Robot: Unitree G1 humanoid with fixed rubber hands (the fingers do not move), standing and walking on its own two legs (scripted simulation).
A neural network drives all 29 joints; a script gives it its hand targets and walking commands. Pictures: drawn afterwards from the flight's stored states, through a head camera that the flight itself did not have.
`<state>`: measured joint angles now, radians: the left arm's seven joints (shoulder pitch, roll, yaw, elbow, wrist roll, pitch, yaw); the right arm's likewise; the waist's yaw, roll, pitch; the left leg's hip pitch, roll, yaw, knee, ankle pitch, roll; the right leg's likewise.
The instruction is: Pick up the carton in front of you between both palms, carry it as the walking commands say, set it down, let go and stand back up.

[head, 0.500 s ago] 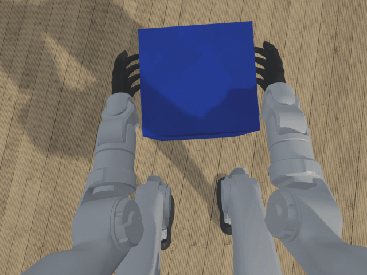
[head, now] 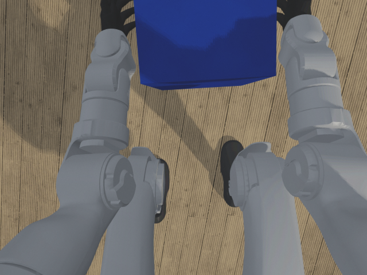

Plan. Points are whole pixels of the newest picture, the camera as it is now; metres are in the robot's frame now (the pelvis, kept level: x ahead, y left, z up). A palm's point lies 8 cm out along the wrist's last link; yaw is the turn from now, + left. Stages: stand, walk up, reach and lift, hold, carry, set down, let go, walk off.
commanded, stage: set down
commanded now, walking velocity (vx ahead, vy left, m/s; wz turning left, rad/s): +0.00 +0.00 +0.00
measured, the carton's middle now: (201, 34) +0.53 -0.05 -0.23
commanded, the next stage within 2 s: none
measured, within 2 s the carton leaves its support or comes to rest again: rests again in 0.50 s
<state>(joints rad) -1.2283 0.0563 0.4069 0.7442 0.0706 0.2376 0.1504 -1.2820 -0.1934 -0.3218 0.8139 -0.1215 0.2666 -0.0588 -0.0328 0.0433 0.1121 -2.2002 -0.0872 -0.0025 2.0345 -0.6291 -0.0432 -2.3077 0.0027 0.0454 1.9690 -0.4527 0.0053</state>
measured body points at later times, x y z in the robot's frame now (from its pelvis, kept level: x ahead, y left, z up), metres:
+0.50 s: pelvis +0.00 +0.00 -0.05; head +0.36 -0.03 +0.22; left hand +0.54 +0.10 -0.22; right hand +0.54 -0.21 -0.21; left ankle +0.09 +0.12 -0.38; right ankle +0.13 -0.12 -0.38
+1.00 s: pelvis -0.01 +0.00 -0.05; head +0.35 -0.03 +0.20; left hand +0.55 +0.10 -0.22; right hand +0.54 -0.22 -0.22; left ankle +0.09 +0.12 -0.38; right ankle +0.13 -0.12 -0.38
